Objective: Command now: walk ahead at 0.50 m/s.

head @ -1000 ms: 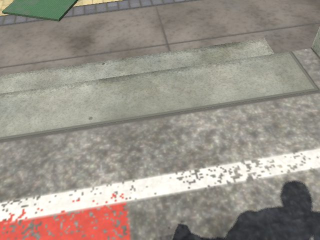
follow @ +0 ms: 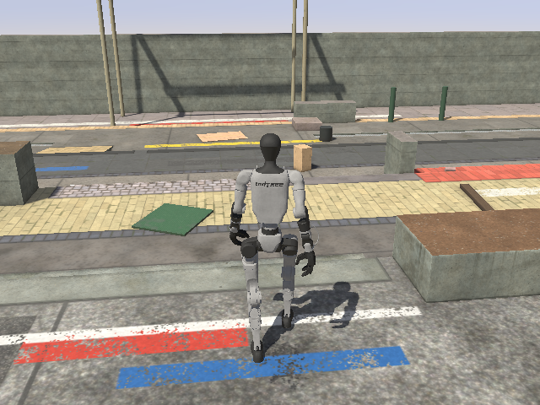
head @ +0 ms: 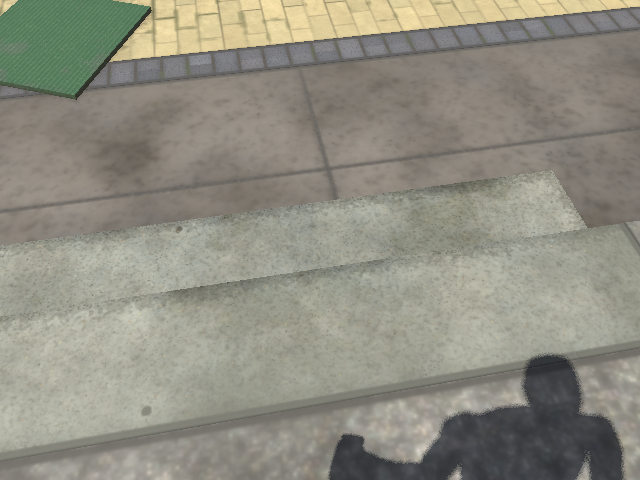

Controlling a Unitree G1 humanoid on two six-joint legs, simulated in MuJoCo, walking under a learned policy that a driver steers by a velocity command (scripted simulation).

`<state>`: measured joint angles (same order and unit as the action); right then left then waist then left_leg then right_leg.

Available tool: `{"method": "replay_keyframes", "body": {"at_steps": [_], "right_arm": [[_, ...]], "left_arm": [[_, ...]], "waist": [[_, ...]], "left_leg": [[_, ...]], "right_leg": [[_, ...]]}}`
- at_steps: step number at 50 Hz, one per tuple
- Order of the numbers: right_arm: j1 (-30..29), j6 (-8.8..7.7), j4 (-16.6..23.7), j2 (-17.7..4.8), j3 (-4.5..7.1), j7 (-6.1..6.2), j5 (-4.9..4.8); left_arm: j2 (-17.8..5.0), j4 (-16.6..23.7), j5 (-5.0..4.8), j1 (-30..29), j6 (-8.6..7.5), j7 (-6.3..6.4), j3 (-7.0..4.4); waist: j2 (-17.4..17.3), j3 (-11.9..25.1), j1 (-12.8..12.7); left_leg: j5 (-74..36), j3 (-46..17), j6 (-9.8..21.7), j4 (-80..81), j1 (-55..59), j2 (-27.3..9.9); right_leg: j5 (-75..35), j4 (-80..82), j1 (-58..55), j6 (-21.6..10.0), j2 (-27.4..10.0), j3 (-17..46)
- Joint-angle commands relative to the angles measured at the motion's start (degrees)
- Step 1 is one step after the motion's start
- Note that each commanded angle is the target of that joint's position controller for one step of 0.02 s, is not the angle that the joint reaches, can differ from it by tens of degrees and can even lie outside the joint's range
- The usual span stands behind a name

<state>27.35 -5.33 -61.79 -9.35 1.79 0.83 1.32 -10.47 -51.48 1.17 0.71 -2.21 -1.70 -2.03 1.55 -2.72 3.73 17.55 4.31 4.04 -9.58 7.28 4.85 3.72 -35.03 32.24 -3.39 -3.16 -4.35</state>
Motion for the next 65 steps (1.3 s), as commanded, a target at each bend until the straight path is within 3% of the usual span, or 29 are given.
{"method": "replay_keyframes", "body": {"at_steps": [1, 3, 4, 5, 6, 7, 8, 10, 13, 16, 27, 30, 32, 33, 34, 35, 36, 37, 39, 42, 45, 56, 58, 60, 61, 62, 63, 64, 65], "right_arm": [[1.5, -0.21, 0.8, -8.9, 1.67, 0.62, 0.34], [-0.5, 0.13, 1.2, -9.4, 1.76, 0.38, 0.05], [-0.9, 0.05, 3.0, -7.8, 1.14, 0.1, -0.62], [5.8, 0.13, 3.8, -2.4, 0.38, -0.62, -2.67], [1.8, 0.39, 3.6, -7.9, 1.84, -0.43, -1.08], [-3.0, 0.24, 5.2, -8.0, 2.07, -0.65, -0.85], [-5.4, 0.05, 5.7, -7.0, 1.88, -0.81, -0.72], [-4.6, 1.34, 5.3, -5.2, 1.75, -1.33, 0.62], [-6.0, 2.88, 5.9, -4.3, 1.77, -2.1, 0.98], [-13.6, 3.61, 8.6, -5.1, 1.77, -2.41, 0.84], [-31.1, 2.7, 15.2, -4.8, 0.64, -2.32, 0.0], [-27.0, 1.96, 14.7, -5.8, 1.21, -1.75, -0.02], [-10.8, 0.97, 9.4, -8.1, 2.62, -0.78, 0.46], [-0.5, 0.5, 7.3, -12.7, 4.0, -0.1, 1.92], [1.1, 0.9, 7.2, -17.6, 5.1, -0.41, 2.09], [-3.4, 1.78, 7.8, -15.3, 4.81, -1.02, -0.33], [-9.2, 1.87, 8.7, -11.8, 3.75, -1.08, -0.58], [-11.9, 1.49, 9.0, -8.5, 2.86, -1.26, -0.3], [-12.5, 0.74, 7.9, -5.2, 1.76, -0.73, -0.38], [-7.9, -0.45, 5.8, -6.9, 1.9, -0.55, -0.68], [-4.7, -0.61, 5.2, -8.1, 1.98, -0.52, -0.72], [4.6, 0.37, 2.8, -8.6, 1.32, 0.2, -0.37], [2.5, 0.64, 2.9, -9.8, 1.54, 0.54, -0.21], [1.1, 0.89, 2.8, -10.6, 1.7, 0.79, -0.22], [-0.1, 1.21, 3.2, -10.2, 1.56, 0.76, -0.69], [0.5, 1.23, 5.1, -8.3, 0.95, 0.71, -1.27], [8.0, 1.47, 5.2, -3.5, 0.37, -0.15, -2.51], [2.6, 1.76, 5.1, -9.1, 1.91, 0.08, -0.98], [-2.3, 1.36, 7.1, -9.4, 2.2, -0.13, -1.11]], "left_arm": [[-4.8, 3.5, -0.13, -0.5, -1.53, 0.54, -1.2], [-6.9, -1.7, 0.4, 15.4, -2.42, 1.53, -2.58], [-11.3, -3.9, 1.94, 25.9, -2.84, 2.19, -3.89], [-16.4, -4.1, 2.36, 28.0, -2.55, 1.94, -5.07], [-13.9, -3.4, -0.01, 22.7, -1.76, 1.45, -4.61], [-10.5, -2.2, -0.58, 16.3, -1.77, 1.3, -3.59], [-7.2, -2.0, -0.4, 13.7, -2.2, 1.07, -2.69], [-4.0, -3.4, -0.53, 13.3, -2.94, 1.53, -1.57], [-5.8, -5.4, -0.7, 17.9, -4.09, 1.81, -1.66], [-6.8, -6.1, -0.78, 21.2, -4.06, 1.8, -1.67], [-6.5, -9.0, 0.15, 31.0, -3.23, 2.7, -0.94], [-7.9, -8.8, 0.53, 28.4, -3.08, 3.21, -1.28], [-8.6, -8.4, 0.01, 26.1, -2.76, 3.1, -1.43], [-6.9, -6.5, -0.74, 25.9, -2.93, 2.86, -0.83], [-1.5, -5.9, -2.54, 33.0, -2.8, 2.24, -0.1], [-7.0, -6.1, -0.93, 29.3, -2.43, 2.48, -1.62], [-7.0, -4.5, -0.7, 24.5, -2.62, 2.34, -1.89], [-6.2, -3.8, -0.59, 21.8, -2.92, 2.15, -1.79], [-4.4, -4.0, 0.58, 22.5, -1.65, 1.55, -1.74], [-3.2, -3.3, 0.87, 21.1, 0.15, 0.6, -1.74], [-4.0, -0.4, 0.7, 13.2, 0.91, 0.32, -1.72], [-4.3, 6.8, 0.04, -4.6, -0.02, 0.29, -0.54], [-4.9, 7.2, -0.13, -3.5, -0.51, 0.34, -0.78], [-6.3, 4.2, -0.2, 6.7, -1.27, 1.15, -1.63], [-7.7, 1.0, 0.39, 17.1, -1.93, 1.7, -2.41], [-12.6, -0.8, 1.81, 27.6, -2.37, 2.24, -3.74], [-16.6, -0.8, 1.25, 27.8, -1.74, 1.89, -4.64], [-13.4, -0.4, -0.87, 23.6, -0.81, 1.42, -4.19], [-10.5, 0.5, -0.88, 17.9, -0.67, 1.37, -3.19]], "waist": [[-6.0, -2.2, -3.6], [-4.3, 6.0, -10.3], [0.2, 13.0, -13.5], [13.0, 18.7, -9.9], [3.9, 15.5, -8.9], [1.8, 7.2, -6.6], [-0.7, 3.3, -5.4], [0.9, 1.2, -2.3], [1.1, 0.9, -1.5], [1.0, -1.5, -2.7], [2.4, -3.9, -7.3], [3.0, -1.8, -4.1], [1.4, 6.3, 2.8], [-3.3, 13.5, 5.8], [-15.9, 19.3, 2.0], [-6.9, 16.1, 1.5], [-5.1, 7.4, -0.6], [-2.7, 3.3, -1.7], [-4.6, 1.2, -4.8], [-4.5, 0.6, -5.8], [-4.2, -2.2, -4.8], [-4.6, -4.5, -0.4], [-5.5, -3.8, -1.8], [-6.7, 1.8, -6.0], [-4.8, 7.3, -10.3], [1.4, 15.2, -13.3], [12.8, 21.8, -9.0], [2.7, 15.8, -9.3], [1.7, 6.9, -7.2]], "left_leg": [[-49.6, -5.1, 6.1, -7.0, 0.5, -17.9], [-54.1, -2.4, 4.2, -25.0, -4.1, -15.0], [-35.9, -0.7, 3.0, -41.7, -16.3, -12.2], [9.3, 0.9, 0.6, -63.1, -36.9, -0.5], [10.0, -7.7, 1.8, -67.2, -41.6, -2.8], [4.5, -7.6, 2.0, -65.7, -43.5, -5.6], [0.9, -7.3, 1.9, -62.6, -41.8, -7.5], [-1.5, -6.9, 0.8, -57.2, -36.6, -9.8], [-3.6, -5.3, -0.9, -53.9, -37.0, -10.2], [-9.2, -3.9, -2.4, -48.3, -43.5, -11.6], [-14.3, 0.2, -1.1, -25.9, -45.6, -8.1], [-8.2, 1.6, 1.9, -22.2, -36.6, -5.1], [-11.2, 2.0, 4.6, -16.6, -16.6, -2.7], [-9.0, -10.4, 7.7, -16.3, -0.8, -14.2], [-8.4, -38.3, 15.7, -9.8, 11.8, -30.0], [-4.1, -40.4, 15.0, -6.6, 7.0, -27.6], [-3.0, -31.4, 13.1, -5.5, -0.9, -25.9], [-6.7, -25.4, 11.3, -3.2, -7.5, -23.0], [-11.0, -17.2, 7.8, -0.6, -14.9, -18.2], [-15.9, -13.4, 8.0, 1.1, -16.4, -16.7], [-16.5, -11.5, 8.0, 3.6, -15.3, -16.0], [-35.1, -6.7, 7.3, -0.6, -2.2, -16.9], [-44.1, -6.1, 6.5, -4.2, 0.6, -17.5], [-57.9, -4.5, 4.8, -15.3, 1.2, -16.6], [-54.0, -2.5, 3.5, -26.9, -3.9, -14.5], [-32.6, -0.1, 2.3, -45.2, -16.3, -11.2], [14.2, -0.8, 0.2, -64.3, -36.2, 0.4], [11.3, -8.1, 1.2, -68.1, -42.3, -2.5], [6.1, -8.0, 1.4, -66.7, -43.8, -4.8]], "right_leg": [[5.2, 3.6, -3.1, -2.8, 2.8, -1.4], [3.5, 8.7, -22.7, -5.5, 5.4, -2.1], [7.9, 9.3, -38.2, -8.6, -5.7, 10.1], [11.1, 16.1, -51.4, -16.7, -21.8, 39.3], [14.5, 19.7, -46.4, -15.4, -19.3, 41.5], [14.4, 20.7, -38.0, -13.5, -17.5, 31.8], [9.1, 23.0, -31.3, -11.8, -14.9, 25.9], [2.8, 25.3, -24.0, -8.5, -10.2, 17.5], [-3.5, 26.9, -22.9, -8.7, -8.8, 13.3], [-3.3, 29.1, -24.4, -8.5, -7.9, 11.2], [-20.9, 24.7, -38.7, -8.1, -9.1, 6.8], [-36.6, 17.5, -40.0, -6.9, -9.8, 5.3], [-40.4, -0.4, -35.3, -4.8, -6.9, 2.6], [-21.5, -16.9, -22.9, -3.5, -4.1, 0.8], [24.5, -37.5, -3.3, -1.0, 7.5, -0.6], [24.2, -42.0, 1.4, -2.0, 5.4, 7.8], [19.6, -41.4, 4.1, -2.4, 2.9, 7.8], [16.0, -38.3, 3.1, -2.4, 0.9, 7.5], [13.1, -32.6, -1.9, -1.4, -1.4, 7.2], [10.9, -29.0, -1.6, 0.3, -1.9, 5.4], [4.9, -23.2, 4.9, 1.8, -3.4, 4.3], [-2.0, 0.8, 5.3, -0.2, 0.2, 0.0], [2.6, 3.9, 1.7, -1.7, 1.7, -0.3], [5.3, 6.2, -10.9, -3.9, 5.3, -1.8], [1.5, 9.0, -24.3, -5.6, 4.6, -0.5], [3.0, 9.0, -39.8, -8.7, -8.3, 13.8], [7.4, 15.4, -52.8, -16.8, -21.8, 40.4], [13.5, 18.1, -47.3, -15.3, -19.0, 39.7], [11.8, 19.9, -38.3, -13.4, -17.4, 31.0]]}}
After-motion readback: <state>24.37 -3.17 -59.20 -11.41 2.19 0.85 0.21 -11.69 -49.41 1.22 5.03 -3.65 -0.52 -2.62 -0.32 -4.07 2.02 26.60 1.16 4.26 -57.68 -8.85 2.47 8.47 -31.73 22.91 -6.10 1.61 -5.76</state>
